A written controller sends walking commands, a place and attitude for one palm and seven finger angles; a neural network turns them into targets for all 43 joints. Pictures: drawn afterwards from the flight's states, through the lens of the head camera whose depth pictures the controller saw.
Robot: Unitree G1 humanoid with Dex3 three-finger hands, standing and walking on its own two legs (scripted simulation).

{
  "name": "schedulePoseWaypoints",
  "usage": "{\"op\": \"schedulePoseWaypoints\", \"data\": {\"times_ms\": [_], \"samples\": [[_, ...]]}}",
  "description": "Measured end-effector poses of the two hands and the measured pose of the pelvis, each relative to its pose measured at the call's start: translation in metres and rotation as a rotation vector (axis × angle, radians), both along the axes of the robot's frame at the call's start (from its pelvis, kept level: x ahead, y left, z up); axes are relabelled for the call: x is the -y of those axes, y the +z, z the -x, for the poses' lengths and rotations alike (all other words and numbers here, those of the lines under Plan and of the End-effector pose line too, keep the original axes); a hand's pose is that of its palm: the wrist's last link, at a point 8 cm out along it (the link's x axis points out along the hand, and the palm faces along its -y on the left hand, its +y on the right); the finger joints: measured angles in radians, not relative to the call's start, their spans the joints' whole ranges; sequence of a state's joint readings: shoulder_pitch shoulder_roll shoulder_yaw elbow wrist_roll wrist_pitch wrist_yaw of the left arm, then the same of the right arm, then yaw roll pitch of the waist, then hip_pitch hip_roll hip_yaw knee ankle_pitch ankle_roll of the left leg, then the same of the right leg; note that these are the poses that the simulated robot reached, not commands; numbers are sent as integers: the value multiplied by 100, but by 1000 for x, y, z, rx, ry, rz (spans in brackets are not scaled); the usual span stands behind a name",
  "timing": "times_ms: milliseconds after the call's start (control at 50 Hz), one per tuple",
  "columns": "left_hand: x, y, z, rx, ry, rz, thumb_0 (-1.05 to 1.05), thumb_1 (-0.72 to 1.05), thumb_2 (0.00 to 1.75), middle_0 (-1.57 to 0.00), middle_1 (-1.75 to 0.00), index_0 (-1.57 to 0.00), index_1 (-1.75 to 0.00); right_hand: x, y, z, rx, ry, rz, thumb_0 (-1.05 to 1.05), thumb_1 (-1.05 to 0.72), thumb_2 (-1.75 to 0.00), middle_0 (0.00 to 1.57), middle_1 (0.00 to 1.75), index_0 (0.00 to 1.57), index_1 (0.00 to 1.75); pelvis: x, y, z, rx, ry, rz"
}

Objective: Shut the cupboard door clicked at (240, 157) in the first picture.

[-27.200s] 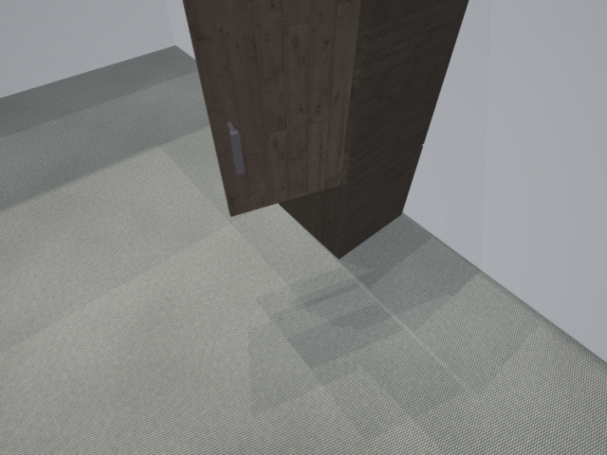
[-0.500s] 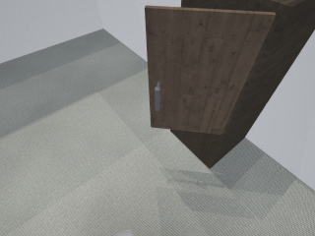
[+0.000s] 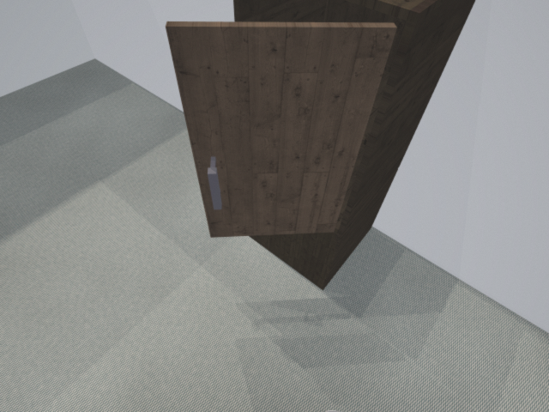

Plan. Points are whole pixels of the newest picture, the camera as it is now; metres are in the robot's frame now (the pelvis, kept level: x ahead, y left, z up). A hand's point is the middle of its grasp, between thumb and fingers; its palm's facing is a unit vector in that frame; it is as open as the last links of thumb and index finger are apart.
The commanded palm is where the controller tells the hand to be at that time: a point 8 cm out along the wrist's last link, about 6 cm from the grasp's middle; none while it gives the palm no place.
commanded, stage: take the last steps up to it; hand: left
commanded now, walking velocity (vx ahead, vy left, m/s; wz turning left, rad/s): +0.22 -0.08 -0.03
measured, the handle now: (215, 183) +0.59 +0.14 -0.09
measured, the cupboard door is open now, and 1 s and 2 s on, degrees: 43 43 43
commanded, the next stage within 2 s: come to a stop and stand still in 0.26 s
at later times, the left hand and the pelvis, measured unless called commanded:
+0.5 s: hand out of the picture +0.11 +0.12 -0.20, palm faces +0.08 -0.99 -0.14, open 7.4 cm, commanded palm none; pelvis +0.13 -0.05 -0.01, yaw +1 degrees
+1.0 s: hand out of the picture +0.12 +0.08 -0.17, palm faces +0.06 -0.97 -0.22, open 7.4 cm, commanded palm none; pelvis +0.10 -0.10 +0.00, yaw +2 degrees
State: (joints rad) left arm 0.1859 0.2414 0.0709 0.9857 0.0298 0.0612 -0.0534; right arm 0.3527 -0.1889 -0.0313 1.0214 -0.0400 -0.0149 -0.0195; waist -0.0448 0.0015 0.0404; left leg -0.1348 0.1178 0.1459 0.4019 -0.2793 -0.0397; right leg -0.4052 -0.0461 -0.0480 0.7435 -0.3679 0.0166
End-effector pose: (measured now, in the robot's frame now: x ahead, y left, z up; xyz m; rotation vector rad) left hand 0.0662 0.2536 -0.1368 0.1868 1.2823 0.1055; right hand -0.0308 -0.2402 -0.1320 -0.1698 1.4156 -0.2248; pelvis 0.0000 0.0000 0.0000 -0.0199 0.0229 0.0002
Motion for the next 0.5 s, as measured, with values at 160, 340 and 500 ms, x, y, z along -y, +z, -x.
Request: {"op": "schedulePoseWaypoints", "data": {"times_ms": [160, 340, 500], "samples": [[57, 1, -58, 122, -10, -6, 1, 91, 90, -20, -30, -19, -30, 49, -20, -10, -103, -37, -19, 1, -91, -90, 20, 30, 20, 30, 38, -11, -36, 24, 13, -8], [75, -11, -46, 7, 70, 15, 0, 93, 90, -20, -30, -20, -30, 51, -7, -138, 101, 55, -27, 1, -91, -90, 20, 30, 20, 30, 53, -4, -83, 19, 35, 8], [86, -37, -39, -130, 133, 64, 0, 91, 90, -20, -30, -20, -30, 24, -8, -226, 216, 129, -21, 0, -92, -90, 20, 30, 20, 30, 46, -15, -126, 41, 16, -10]]}}
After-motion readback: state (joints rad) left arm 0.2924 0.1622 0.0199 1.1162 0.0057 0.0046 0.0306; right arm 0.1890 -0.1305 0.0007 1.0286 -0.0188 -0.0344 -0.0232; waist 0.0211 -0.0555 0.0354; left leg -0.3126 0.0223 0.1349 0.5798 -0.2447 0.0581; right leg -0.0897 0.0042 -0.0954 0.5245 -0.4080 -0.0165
